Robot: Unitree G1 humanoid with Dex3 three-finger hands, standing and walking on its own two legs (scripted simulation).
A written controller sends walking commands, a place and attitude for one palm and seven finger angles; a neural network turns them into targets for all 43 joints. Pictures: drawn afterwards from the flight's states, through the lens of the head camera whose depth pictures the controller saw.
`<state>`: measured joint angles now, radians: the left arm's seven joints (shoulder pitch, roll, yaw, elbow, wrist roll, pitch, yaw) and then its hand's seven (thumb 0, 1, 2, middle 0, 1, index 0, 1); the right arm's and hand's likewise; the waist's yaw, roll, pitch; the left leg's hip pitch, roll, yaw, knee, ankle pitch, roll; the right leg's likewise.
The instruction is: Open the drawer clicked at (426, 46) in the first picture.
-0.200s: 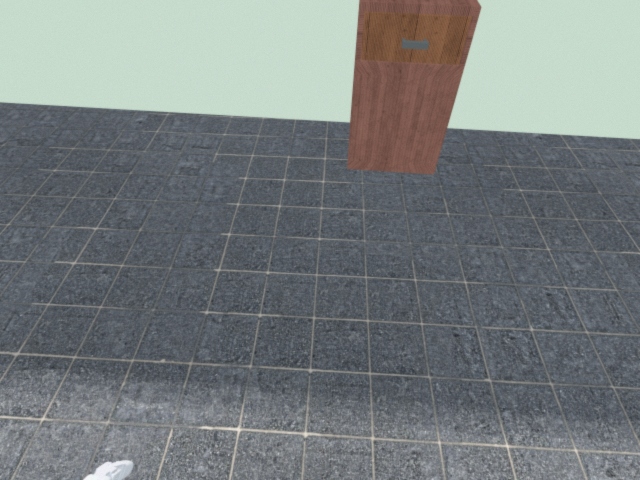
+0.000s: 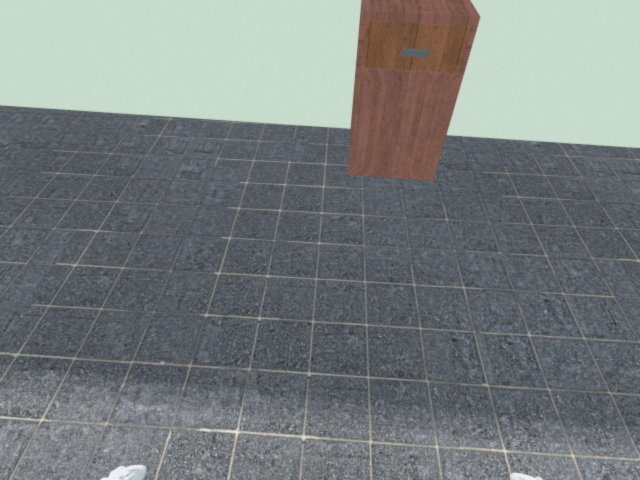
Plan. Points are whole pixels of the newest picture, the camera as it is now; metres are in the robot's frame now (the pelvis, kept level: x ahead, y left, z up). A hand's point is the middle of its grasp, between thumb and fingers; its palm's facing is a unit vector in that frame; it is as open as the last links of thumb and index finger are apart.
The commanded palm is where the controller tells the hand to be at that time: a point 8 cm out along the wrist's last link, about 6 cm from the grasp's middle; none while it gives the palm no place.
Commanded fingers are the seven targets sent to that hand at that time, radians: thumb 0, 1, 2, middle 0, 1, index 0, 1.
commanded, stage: stand and wait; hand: left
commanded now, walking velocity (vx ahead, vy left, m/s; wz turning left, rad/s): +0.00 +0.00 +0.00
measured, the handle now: (414, 51) +1.68 -0.29 -0.11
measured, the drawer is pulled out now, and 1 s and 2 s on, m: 0.00 0.00 0.00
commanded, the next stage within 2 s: look at it before walking up in 0.62 s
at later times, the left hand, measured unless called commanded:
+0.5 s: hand out of the picture +0.06 +0.24 -0.15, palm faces -0.03 -0.94 -0.34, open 7.4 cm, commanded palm none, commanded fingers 0.00 0.90 0.90 -0.20 -0.30 -0.20 -0.30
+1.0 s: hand out of the picture +0.07 +0.24 -0.15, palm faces -0.04 -0.95 -0.32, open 7.4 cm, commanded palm none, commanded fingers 0.00 0.90 0.90 -0.20 -0.30 -0.20 -0.30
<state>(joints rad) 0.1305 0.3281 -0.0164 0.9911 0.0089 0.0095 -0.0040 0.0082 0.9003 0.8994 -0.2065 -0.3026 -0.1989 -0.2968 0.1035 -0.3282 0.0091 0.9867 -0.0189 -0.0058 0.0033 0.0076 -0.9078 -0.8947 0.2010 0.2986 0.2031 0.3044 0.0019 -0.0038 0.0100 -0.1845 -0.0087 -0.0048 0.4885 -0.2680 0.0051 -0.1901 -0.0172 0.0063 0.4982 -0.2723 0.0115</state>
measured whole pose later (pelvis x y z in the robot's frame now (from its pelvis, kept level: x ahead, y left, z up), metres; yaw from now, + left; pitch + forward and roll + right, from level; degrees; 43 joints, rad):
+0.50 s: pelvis -0.01 -0.01 +0.00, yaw +0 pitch -2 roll +0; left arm 0.15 0.34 -0.01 1.08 0.01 0.01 0.00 0.01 0.90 0.90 -0.21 -0.30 -0.20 -0.30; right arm 0.14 -0.34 0.00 1.10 -0.01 0.00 0.00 0.01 -0.91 -0.89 0.20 0.30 0.20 0.30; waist 0.00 0.00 0.04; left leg -0.17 0.00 -0.01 0.42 -0.22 -0.01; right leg -0.17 -0.01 0.00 0.43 -0.22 0.00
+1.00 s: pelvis -0.01 -0.01 +0.01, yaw +0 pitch -2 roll +0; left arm 0.13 0.34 -0.01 1.08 0.01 0.00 -0.01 0.01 0.90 0.90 -0.21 -0.30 -0.20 -0.30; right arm 0.12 -0.34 0.01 1.11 -0.01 -0.01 0.00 0.01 -0.91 -0.89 0.20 0.30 0.20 0.30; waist 0.00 -0.01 0.04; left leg -0.16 0.01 0.00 0.39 -0.20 -0.01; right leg -0.16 0.00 0.01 0.40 -0.21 0.00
